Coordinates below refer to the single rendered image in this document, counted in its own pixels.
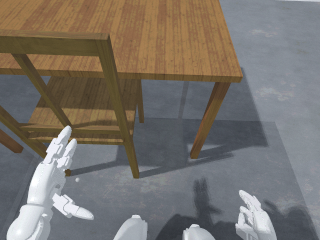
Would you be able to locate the chair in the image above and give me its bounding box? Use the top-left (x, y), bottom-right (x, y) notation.
top-left (0, 29), bottom-right (144, 179)

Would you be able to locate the table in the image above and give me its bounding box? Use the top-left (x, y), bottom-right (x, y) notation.
top-left (0, 0), bottom-right (243, 159)

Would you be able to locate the robot left forearm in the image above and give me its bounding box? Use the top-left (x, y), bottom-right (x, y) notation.
top-left (6, 203), bottom-right (54, 240)

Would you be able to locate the robot thigh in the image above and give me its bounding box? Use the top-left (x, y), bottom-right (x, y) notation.
top-left (113, 218), bottom-right (148, 240)
top-left (182, 227), bottom-right (215, 240)

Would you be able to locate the robot left hand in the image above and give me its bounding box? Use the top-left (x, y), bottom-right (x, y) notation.
top-left (27, 125), bottom-right (94, 220)

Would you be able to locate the robot right thigh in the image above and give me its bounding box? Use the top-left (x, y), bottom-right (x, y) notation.
top-left (182, 227), bottom-right (215, 240)

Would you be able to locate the robot left thigh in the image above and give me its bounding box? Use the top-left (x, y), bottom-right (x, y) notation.
top-left (113, 218), bottom-right (148, 240)

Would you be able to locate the robot right hand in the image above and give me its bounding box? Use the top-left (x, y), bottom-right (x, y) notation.
top-left (235, 190), bottom-right (277, 240)

